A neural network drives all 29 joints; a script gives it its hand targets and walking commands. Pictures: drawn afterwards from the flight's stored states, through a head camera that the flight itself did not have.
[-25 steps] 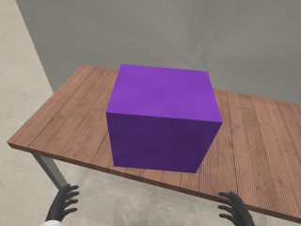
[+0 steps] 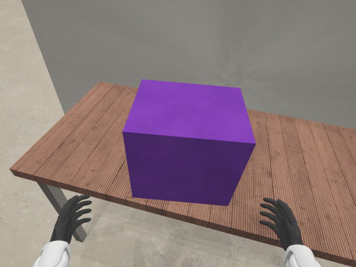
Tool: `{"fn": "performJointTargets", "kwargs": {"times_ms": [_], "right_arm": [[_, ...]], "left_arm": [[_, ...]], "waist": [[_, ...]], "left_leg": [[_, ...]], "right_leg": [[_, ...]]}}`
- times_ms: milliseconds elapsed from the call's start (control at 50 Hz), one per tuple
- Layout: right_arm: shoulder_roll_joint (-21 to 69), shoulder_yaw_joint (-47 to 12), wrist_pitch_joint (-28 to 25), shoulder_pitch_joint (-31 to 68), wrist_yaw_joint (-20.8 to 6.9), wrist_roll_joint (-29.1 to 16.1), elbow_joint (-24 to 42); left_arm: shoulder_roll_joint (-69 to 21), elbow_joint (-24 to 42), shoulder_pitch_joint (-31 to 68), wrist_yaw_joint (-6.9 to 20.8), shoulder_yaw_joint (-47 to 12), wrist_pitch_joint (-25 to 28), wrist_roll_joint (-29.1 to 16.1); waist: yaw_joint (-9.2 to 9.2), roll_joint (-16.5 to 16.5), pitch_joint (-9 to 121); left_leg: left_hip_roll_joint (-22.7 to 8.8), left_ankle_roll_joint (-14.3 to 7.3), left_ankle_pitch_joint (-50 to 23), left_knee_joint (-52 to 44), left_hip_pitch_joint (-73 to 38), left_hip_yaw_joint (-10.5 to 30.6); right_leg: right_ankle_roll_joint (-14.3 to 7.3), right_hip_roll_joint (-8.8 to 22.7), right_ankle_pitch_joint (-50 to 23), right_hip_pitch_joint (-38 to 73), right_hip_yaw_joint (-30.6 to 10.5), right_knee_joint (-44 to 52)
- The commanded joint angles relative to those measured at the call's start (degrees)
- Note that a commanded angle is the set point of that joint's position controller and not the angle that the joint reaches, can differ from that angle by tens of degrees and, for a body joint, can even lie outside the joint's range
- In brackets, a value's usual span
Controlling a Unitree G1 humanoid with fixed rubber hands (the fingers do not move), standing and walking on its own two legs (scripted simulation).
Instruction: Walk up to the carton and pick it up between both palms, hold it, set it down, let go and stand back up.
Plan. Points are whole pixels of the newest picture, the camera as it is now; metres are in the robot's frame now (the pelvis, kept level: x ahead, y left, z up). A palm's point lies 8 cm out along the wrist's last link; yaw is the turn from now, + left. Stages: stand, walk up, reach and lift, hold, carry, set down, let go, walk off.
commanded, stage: reach and lift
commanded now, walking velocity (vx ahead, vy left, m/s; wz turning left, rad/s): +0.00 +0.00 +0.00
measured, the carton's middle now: (185, 143) +0.46 -0.01 +0.02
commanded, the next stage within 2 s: none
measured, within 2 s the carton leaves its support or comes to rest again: neither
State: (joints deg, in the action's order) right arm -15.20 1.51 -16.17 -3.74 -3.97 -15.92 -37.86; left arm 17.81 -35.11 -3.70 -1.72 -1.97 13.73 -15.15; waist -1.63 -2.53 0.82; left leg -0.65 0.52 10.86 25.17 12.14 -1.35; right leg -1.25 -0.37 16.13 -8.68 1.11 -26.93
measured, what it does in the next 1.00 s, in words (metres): stands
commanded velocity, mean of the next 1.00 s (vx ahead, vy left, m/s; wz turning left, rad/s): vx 0.00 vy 0.00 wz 0.00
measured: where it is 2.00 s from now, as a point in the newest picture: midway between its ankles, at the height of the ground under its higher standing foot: outside the picture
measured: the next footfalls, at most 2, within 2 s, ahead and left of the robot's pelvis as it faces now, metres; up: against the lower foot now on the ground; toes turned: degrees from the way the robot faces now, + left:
none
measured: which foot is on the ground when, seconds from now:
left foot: down 0.00-1.00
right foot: down 0.00-1.00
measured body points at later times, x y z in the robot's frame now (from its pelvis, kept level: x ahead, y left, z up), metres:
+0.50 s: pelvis +0.01 -0.01 +0.00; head +0.00 -0.01 +0.45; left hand +0.29 +0.24 +0.03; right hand +0.29 -0.25 +0.03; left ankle +0.03 +0.13 -0.74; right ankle -0.02 -0.10 -0.74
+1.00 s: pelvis +0.01 -0.01 +0.01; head +0.01 +0.00 +0.46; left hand +0.36 +0.25 +0.09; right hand +0.35 -0.27 +0.09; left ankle +0.03 +0.13 -0.74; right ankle -0.02 -0.10 -0.74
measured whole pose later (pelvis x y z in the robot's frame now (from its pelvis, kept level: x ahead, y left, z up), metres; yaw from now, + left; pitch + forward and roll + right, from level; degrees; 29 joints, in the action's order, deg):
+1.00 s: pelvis +0.01 -0.01 +0.01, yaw -1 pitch +1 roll +0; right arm -23.5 0.8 3.7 16.9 0.5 -22.6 -29.8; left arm 23.0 -24.4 17.7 2.2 4.5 -12.2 -16.7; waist 0.0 -1.3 3.2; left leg -1.6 1.1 8.0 17.9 11.4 -1.1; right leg -1.7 -1.8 11.8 -7.6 0.0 -17.9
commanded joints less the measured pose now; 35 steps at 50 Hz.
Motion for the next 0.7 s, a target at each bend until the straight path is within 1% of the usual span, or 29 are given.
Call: {"fn": "performJointTargets", "kwargs": {"times_ms": [0, 20, 60, 80, 100, 120, 140, 180, 220, 240, 260, 280, 300, 320, 340, 380, 400, 420, 440, 460, 480, 500, 540, 560, 580, 600, 620, 660, 680], "right_arm": [[-9.1, 2.8, -3.9, 9.2, 0.7, -0.5, 7.4], [-8.5, 2.6, -4.1, 9.8, 0.9, -0.4, 8.4], [-8.3, 1.6, -3.9, 10.6, 1.0, -1.4, 7.6], [-8.5, 1.1, -3.9, 9.9, 0.9, -1.1, 7.7], [-8.2, 1.6, -4.4, 9.2, 0.9, -1.1, 6.6], [-8.2, 0.8, -4.4, 9.7, 1.0, -1.7, 7.6], [-9.1, 1.3, -4.6, 10.7, 1.1, -1.8, 7.6], [-8.7, 0.3, -5.4, 9.8, 1.6, -2.1, 9.7], [-9.1, -0.2, -6.3, 9.1, 2.2, -3.0, 9.7], [-8.3, -1.5, -6.3, 8.1, 2.4, -4.2, 9.1], [-8.2, -1.2, -6.1, 9.4, 2.7, -3.1, 9.7], [-7.9, -1.5, -5.7, 9.7, 3.1, -3.4, 9.1], [-8.9, -1.8, -4.9, 14.4, 3.5, -3.1, 10.7], [-9.4, -1.6, -4.3, 15.2, 3.7, -3.6, 11.2], [-9.1, -1.9, -3.7, 17.0, 4.2, -3.6, 14.1], [-10.3, -0.3, -1.2, 19.8, 4.5, -4.1, 14.5], [-11.9, 0.3, 0.1, 20.1, 4.3, -3.8, 16.1], [-11.6, 0.9, 1.2, 19.2, 4.3, -4.3, 14.7], [-12.8, 0.3, 2.7, 20.2, 4.4, -4.3, 15.2], [-12.9, 0.7, 4.1, 20.6, 4.6, -4.3, 15.9], [-12.5, -0.1, 4.8, 17.8, 4.7, -5.0, 15.5], [-12.7, -0.6, 6.0, 18.0, 4.9, -5.7, 14.7], [-13.3, -0.8, 7.7, 18.8, 5.4, -6.4, 14.8], [-12.2, -0.8, 8.4, 16.9, 5.3, -6.3, 13.8], [-13.9, -0.5, 9.4, 22.1, 5.3, -5.4, 15.1], [-12.8, -0.8, 10.3, 22.4, 5.2, -5.3, 15.3], [-12.3, 0.1, 11.0, 24.6, 5.1, -4.6, 16.0], [-13.2, 0.0, 11.7, 25.7, 4.7, -4.9, 19.0], [-13.5, 0.2, 11.9, 25.6, 4.5, -5.4, 18.5]], "left_arm": [[6.7, 8.1, 9.3, 0.4, 2.4, 3.7, -0.3], [6.6, 7.7, 9.7, 0.5, 2.5, 4.2, -1.0], [7.4, 6.9, 11.0, 0.8, 2.7, 4.6, -0.6], [7.9, 7.1, 11.0, 0.9, 3.0, 4.8, -0.9], [7.4, 6.0, 9.8, 0.9, 2.7, 5.2, -0.5], [7.4, 6.6, 9.3, 1.3, 3.5, 5.5, 0.0], [8.0, 7.7, 12.1, 1.3, 3.8, 5.7, -0.5], [9.2, 7.6, 9.9, 1.8, 4.5, 6.2, -0.2], [9.3, 9.6, 9.4, 2.4, 5.6, 7.0, -0.5], [9.9, 8.9, 9.4, 3.1, 5.5, 7.0, 0.0], [9.3, 9.5, 10.0, 3.6, 6.2, 6.6, 0.4], [9.7, 8.9, 10.2, 4.2, 5.9, 6.1, 0.5], [10.6, 9.9, 15.0, 4.4, 5.9, 5.4, -0.7], [9.9, 8.5, 14.0, 4.6, 5.4, 4.7, -1.5], [10.8, 9.8, 16.4, 4.6, 6.0, 4.0, -2.1], [11.2, 12.9, 21.5, 3.7, 4.6, 2.0, -3.1], [11.7, 14.0, 21.6, 3.4, 4.5, 0.7, -4.1], [10.9, 13.2, 20.7, 3.4, 4.7, -0.7, -3.6], [11.4, 14.2, 22.2, 3.4, 4.6, -2.3, -3.2], [11.6, 14.8, 21.6, 3.4, 5.1, -4.0, -3.9], [11.5, 14.5, 19.8, 3.5, 5.4, -4.9, -2.9], [12.2, 13.4, 19.1, 3.7, 6.8, -6.7, -3.0], [13.1, 14.6, 20.6, 4.8, 8.8, -9.1, -1.7], [12.8, 13.8, 19.0, 5.3, 9.5, -10.1, -0.9], [13.1, 14.8, 24.2, 5.5, 9.3, -11.4, -1.1], [12.8, 14.8, 24.6, 5.3, 9.7, -12.1, -1.7], [11.8, 15.4, 27.3, 5.2, 8.7, -12.3, -1.7], [12.7, 17.1, 28.3, 4.7, 9.2, -12.7, -2.2], [12.3, 17.7, 27.5, 4.4, 8.9, -13.0, -2.0]], "waist": [[1.26, 3.4, 6.5], [0.30, 1.9, 6.3], [1.11, 2.7, 6.0], [0.89, 2.1, 4.5], [1.67, 3.7, 6.0], [0.28, 2.3, 5.2], [0.77, 3.3, 6.9], [0.32, 1.1, 8.9], [0.35, 1.7, 10.6], [0.64, 0.9, 10.3], [0.76, 1.3, 10.1], [0.92, 0.6, 8.2], [0.73, -0.2, 7.4], [1.10, -1.1, 6.4], [0.55, -0.7, 7.1], [1.99, 1.9, 9.4], [1.73, 1.6, 11.2], [1.58, 2.3, 10.5], [1.44, 3.5, 11.9], [1.63, 2.1, 11.6], [0.73, 3.0, 12.6], [1.02, 1.5, 11.8], [1.21, 1.6, 12.2], [1.72, 1.1, 10.4], [1.23, 1.2, 9.5], [0.82, 0.0, 9.1], [1.22, -0.1, 9.3], [-0.28, 1.2, 12.6], [0.45, 2.7, 14.7]], "left_leg": [[1.6, 0.8, -7.8, -1.5, -12.2, 1.9], [1.7, 0.6, -7.9, -1.1, -11.9, 1.9], [1.6, 0.7, -7.1, -1.7, -12.5, 2.0], [1.7, 0.6, -7.1, -2.3, -11.8, 2.2], [1.8, 0.6, -8.2, -2.0, -12.5, 2.1], [1.9, 1.3, -9.5, -1.6, -12.6, 1.7], [1.8, 1.5, -9.5, -1.8, -13.4, 1.6], [2.0, 1.3, -14.2, -1.0, -14.5, 1.9], [2.5, 1.7, -16.7, -0.3, -14.4, 1.2], [2.6, 1.5, -17.8, -0.9, -14.0, 1.0], [2.6, 1.1, -18.2, -1.4, -14.3, 1.2], [2.5, 1.1, -17.3, -1.6, -13.6, 1.3], [2.6, 1.0, -14.7, -1.7, -13.0, 1.0], [2.2, 0.6, -12.4, -2.0, -13.7, 1.5], [2.4, 0.0, -10.1, -2.1, -13.2, 1.0], [2.4, 0.8, -8.5, -3.6, -13.1, 1.4], [1.7, 0.4, -9.6, -3.4, -13.7, 1.7], [1.9, 0.6, -10.8, -3.8, -14.2, 1.5], [1.9, 0.9, -11.3, -3.6, -13.7, 1.2], [1.8, 0.9, -13.5, -4.2, -15.1, 1.4], [1.9, 0.7, -15.7, -4.2, -15.6, 1.6], [2.0, 0.4, -18.3, -4.4, -16.3, 2.2], [2.5, 0.0, -18.0, -4.9, -15.5, 1.5], [2.4, -0.2, -17.2, -5.7, -15.3, 1.2], [1.7, -0.2, -14.7, -6.1, -14.7, 1.4], [1.5, -0.7, -13.1, -6.5, -15.3, 1.2], [1.4, -0.2, -12.5, -6.9, -15.6, 1.7], [1.3, -0.5, -13.5, -6.8, -16.3, 1.4], [1.2, -0.2, -15.5, -6.7, -17.0, 1.5]], "right_leg": [[-0.8, -0.3, -2.5, -10.6, -1.6, 7.4], [-0.5, -0.4, -2.8, -10.5, -1.9, 7.6], [-0.8, -0.3, -3.7, -10.2, -2.1, 7.5], [-0.6, -0.3, -4.1, -9.4, -1.8, 7.6], [-0.7, -0.6, -5.4, -9.7, -1.8, 7.4], [-0.3, -0.7, -6.4, -9.2, -1.9, 7.9], [-0.6, -0.5, -6.9, -8.9, -1.9, 7.1], [-0.1, -1.0, -12.5, -8.2, -1.4, 6.6], [0.4, -0.7, -18.0, -5.7, -1.8, 5.9], [0.7, -0.8, -21.4, -4.5, -2.5, 6.3], [1.3, -0.8, -22.4, -3.3, -2.6, 6.4], [1.4, -0.3, -21.3, -3.8, -2.7, 6.6], [2.2, 0.1, -19.2, -3.9, -2.9, 7.2], [2.4, 0.3, -16.1, -5.9, -3.3, 7.5], [2.6, 0.6, -14.5, -6.1, -4.0, 8.0], [1.7, 0.3, -10.5, -6.9, -2.7, 8.6], [1.5, 0.4, -12.0, -6.5, -2.5, 8.0], [1.7, -0.4, -11.6, -6.9, -2.1, 9.5], [1.5, 0.3, -12.6, -6.4, -2.4, 9.3], [1.6, -0.1, -15.1, -6.1, -1.9, 9.5], [1.9, -0.4, -18.5, -5.4, -1.7, 9.7], [1.9, -0.5, -22.2, -4.0, -2.2, 9.8], [2.9, 0.2, -26.4, -2.1, -3.4, 10.3], [3.0, -0.1, -25.8, -1.4, -3.2, 10.6], [3.1, 0.4, -22.0, -2.1, -3.2, 10.8], [2.8, 0.4, -19.6, -3.6, -3.1, 11.3], [3.1, 0.4, -17.3, -4.9, -3.0, 12.0], [2.3, -0.1, -16.8, -4.1, -2.5, 11.8], [2.4, -0.4, -18.9, -4.2, -2.4, 11.5]]}}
